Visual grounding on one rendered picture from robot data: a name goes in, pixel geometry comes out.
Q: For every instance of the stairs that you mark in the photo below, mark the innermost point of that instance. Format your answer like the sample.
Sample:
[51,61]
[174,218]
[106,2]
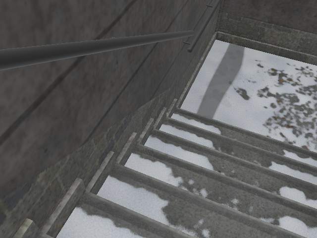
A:
[198,177]

